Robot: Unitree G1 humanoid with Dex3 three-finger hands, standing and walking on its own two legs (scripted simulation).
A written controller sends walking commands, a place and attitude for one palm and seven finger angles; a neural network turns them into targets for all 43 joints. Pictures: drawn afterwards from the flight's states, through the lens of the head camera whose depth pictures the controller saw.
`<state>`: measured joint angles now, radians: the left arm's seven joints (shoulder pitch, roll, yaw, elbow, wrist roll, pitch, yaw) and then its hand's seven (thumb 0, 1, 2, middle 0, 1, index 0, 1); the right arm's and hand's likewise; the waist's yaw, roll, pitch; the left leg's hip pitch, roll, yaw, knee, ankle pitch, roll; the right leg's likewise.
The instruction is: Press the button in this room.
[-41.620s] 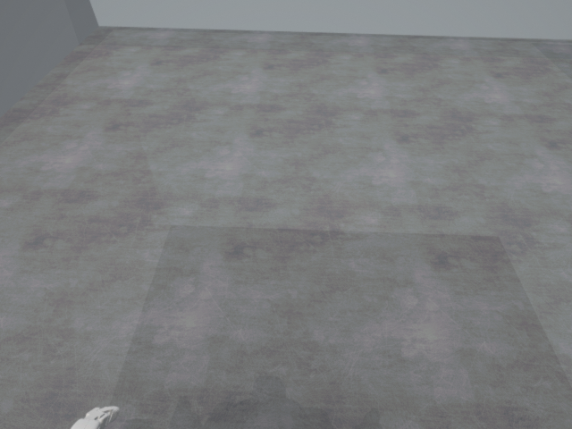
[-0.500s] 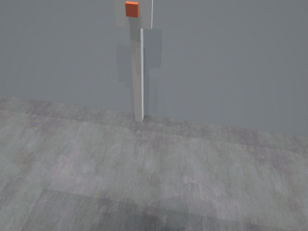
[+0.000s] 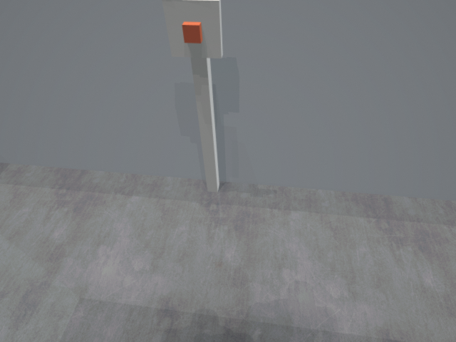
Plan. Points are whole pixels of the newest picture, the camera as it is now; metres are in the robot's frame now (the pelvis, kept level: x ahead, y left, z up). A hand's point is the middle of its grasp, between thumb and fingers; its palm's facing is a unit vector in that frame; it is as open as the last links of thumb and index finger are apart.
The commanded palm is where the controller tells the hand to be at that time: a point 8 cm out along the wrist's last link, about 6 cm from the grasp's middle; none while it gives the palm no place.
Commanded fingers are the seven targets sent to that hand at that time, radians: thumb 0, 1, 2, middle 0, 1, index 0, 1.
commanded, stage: let the arm hang, fingers relaxed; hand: left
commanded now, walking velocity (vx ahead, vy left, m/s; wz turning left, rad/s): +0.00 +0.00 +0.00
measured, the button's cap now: (192, 32) +0.98 +0.16 +0.12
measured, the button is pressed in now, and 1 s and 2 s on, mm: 0 0 0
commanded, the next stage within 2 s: stand and wait in 0.26 s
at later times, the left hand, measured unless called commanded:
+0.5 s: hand out of the picture +0.10 +0.22 -0.15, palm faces -0.01 -0.95 -0.31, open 7.3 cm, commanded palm none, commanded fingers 0.00 0.90 0.90 -0.20 -0.30 -0.20 -0.30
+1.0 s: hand out of the picture +0.14 +0.23 -0.15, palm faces -0.03 -0.94 -0.33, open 7.3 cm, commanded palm none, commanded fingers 0.00 0.90 0.90 -0.20 -0.30 -0.20 -0.30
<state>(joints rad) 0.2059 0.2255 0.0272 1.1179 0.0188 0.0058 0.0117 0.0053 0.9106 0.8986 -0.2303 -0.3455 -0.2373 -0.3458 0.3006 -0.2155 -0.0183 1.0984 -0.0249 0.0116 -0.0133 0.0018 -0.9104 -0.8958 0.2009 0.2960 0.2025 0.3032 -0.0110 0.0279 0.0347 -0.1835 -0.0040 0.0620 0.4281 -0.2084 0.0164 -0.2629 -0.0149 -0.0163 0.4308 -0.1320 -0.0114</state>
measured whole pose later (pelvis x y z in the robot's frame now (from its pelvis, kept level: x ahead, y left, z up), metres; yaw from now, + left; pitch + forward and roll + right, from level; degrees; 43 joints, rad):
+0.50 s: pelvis +0.03 -0.01 +0.01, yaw +0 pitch -2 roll +0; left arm 0.11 0.27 0.03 1.14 0.01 -0.01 0.01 0.00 0.91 0.90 -0.20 -0.30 -0.20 -0.30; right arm 0.17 -0.28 -0.02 1.12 -0.02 0.00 -0.01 0.00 -0.91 -0.90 0.20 0.30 0.20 0.30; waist -0.02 0.03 0.07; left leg -0.12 0.02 0.05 0.35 -0.21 0.00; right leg -0.20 0.01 -0.03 0.36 -0.14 -0.02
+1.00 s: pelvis +0.05 -0.01 +0.01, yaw +0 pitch -1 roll +0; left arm 0.07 0.31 0.02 1.14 0.01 -0.02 0.00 0.00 0.91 0.90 -0.20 -0.30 -0.21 -0.30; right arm 0.12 -0.32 -0.01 1.12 -0.02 0.00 -0.01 0.00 -0.91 -0.90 0.20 0.30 0.20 0.30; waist -0.02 0.02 0.07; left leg -0.07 0.03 0.05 0.30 -0.22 -0.01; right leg -0.16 0.02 -0.03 0.32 -0.15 -0.03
